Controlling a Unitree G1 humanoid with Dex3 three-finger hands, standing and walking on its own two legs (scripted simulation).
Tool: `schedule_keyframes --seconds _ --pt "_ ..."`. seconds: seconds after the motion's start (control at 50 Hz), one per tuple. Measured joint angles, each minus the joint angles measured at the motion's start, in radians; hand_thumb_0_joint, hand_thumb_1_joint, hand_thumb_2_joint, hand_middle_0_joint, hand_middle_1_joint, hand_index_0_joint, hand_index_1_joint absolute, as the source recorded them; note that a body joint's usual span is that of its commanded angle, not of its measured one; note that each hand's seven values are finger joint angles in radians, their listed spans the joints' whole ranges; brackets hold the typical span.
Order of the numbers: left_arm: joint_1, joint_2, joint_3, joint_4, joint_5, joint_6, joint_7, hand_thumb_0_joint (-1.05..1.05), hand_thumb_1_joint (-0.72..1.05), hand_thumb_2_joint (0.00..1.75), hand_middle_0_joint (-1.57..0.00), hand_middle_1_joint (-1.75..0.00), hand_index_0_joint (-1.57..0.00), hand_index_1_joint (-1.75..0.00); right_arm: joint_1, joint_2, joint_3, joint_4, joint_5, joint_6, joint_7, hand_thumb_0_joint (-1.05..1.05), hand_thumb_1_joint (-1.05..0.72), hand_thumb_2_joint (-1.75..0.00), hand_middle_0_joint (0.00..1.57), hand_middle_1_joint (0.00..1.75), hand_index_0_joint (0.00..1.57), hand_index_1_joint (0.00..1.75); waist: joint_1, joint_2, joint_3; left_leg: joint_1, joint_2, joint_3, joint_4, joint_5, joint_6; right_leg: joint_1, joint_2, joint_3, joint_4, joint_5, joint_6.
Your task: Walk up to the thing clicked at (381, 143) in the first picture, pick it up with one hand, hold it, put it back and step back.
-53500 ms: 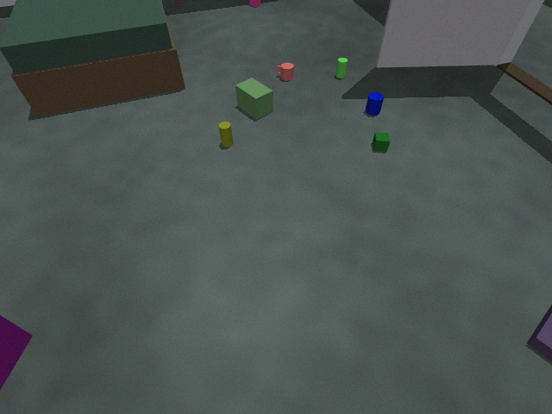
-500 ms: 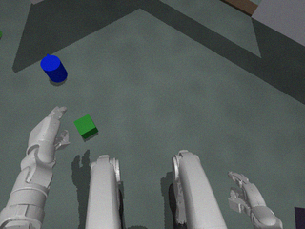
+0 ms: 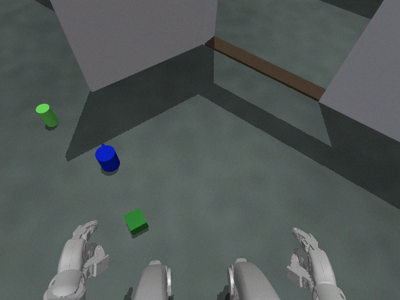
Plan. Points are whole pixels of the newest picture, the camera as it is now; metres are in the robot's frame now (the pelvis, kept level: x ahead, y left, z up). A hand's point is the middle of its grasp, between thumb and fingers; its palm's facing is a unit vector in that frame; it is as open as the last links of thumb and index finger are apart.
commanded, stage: home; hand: left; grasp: from above
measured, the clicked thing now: (136, 221) +0.46 +0.23 -0.62
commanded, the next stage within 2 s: none
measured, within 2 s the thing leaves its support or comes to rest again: neither
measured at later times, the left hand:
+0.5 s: hand (85, 282) +0.18 +0.19 +0.01, palm faces +0.09 -0.98 -0.19, open 7.4 cm
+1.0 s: hand (87, 282) +0.18 +0.19 +0.01, palm faces +0.07 -0.98 -0.20, open 8.2 cm
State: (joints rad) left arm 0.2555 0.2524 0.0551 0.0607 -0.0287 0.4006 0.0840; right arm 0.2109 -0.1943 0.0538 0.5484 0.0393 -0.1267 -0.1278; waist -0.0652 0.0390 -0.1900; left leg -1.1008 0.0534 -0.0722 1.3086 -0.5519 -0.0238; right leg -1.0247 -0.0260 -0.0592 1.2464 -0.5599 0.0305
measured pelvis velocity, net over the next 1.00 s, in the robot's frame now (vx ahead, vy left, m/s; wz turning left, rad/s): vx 0.02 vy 0.01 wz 0.02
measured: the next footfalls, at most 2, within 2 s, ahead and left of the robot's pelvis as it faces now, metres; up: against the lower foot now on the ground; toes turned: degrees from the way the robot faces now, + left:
none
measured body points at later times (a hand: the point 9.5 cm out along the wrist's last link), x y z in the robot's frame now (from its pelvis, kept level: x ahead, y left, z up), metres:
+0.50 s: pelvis +0.02 +0.01 +0.06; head +0.03 +0.01 +0.51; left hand +0.17 +0.24 +0.03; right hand +0.20 -0.23 +0.01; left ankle +0.04 +0.13 -0.62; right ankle +0.02 -0.14 -0.62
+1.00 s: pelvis +0.02 +0.01 +0.06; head +0.03 +0.01 +0.51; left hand +0.17 +0.24 +0.03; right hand +0.18 -0.24 -0.01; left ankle +0.04 +0.13 -0.62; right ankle +0.02 -0.14 -0.62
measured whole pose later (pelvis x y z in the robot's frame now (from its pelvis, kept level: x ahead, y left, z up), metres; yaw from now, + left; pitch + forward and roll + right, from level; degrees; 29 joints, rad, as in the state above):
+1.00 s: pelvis +0.02 +0.01 +0.06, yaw +1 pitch +9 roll -3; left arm 0.50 0.22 0.04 -0.13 -0.05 0.46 0.02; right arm 0.30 -0.22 0.04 0.55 0.00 -0.25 -0.18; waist -0.04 0.05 -0.16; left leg -0.71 0.05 -0.05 1.03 -0.48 -0.01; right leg -0.63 -0.03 -0.06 0.95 -0.47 0.04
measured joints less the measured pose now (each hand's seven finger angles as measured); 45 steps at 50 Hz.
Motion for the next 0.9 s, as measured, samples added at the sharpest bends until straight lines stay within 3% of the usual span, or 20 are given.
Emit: schedule_keyframes --seconds 0.12,0.3,0.58,0.9 --pt "0.126 -0.026 0.003 -0.106 -0.043 0.042 -0.009 0.01 0.90 0.90 -0.20 -0.30 -0.20 -0.30 0.074 -0.009 -0.004 -0.013 -0.005 -0.028 -0.036 0.01 -0.90 -0.89 0.20 0.30 0.21 0.30 -0.004 0.009 -0.001 0.189 0.003 0.009 -0.151 0.031 0.004 0.192 0.003 -0.001 -0.163 0.040 0.002" --pt "0.258 -0.030 -0.012 -0.214 -0.040 0.074 -0.039 0.01 0.90 0.90 -0.20 -0.30 -0.20 -0.30 0.100 -0.027 -0.022 -0.033 -0.017 -0.068 -0.055 0.01 -0.90 -0.89 0.20 0.30 0.21 0.30 0.008 0.018 -0.012 0.356 -0.003 0.018 -0.273 0.060 0.010 0.363 -0.003 0.000 -0.294 0.075 0.009" --pt "0.250 -0.030 -0.016 -0.201 -0.024 0.071 -0.068 0.01 0.90 0.90 -0.20 -0.30 -0.20 -0.30 0.060 -0.023 -0.015 -0.029 -0.035 -0.112 -0.046 0.01 -0.90 -0.89 0.20 0.30 0.21 0.30 0.033 0.004 0.025 0.384 -0.011 0.013 -0.282 0.075 0.011 0.393 -0.010 -0.006 -0.301 0.084 0.010" --pt "0.245 -0.028 -0.018 -0.193 -0.024 0.063 -0.065 0.01 0.80 0.84 -0.19 -0.28 -0.19 -0.28 0.086 -0.020 -0.014 0.002 -0.036 -0.115 -0.050 0.01 -0.90 -0.89 0.20 0.30 0.21 0.30 0.027 0.011 0.031 0.391 -0.007 0.020 -0.282 0.076 0.011 0.395 -0.006 0.002 -0.299 0.087 0.010"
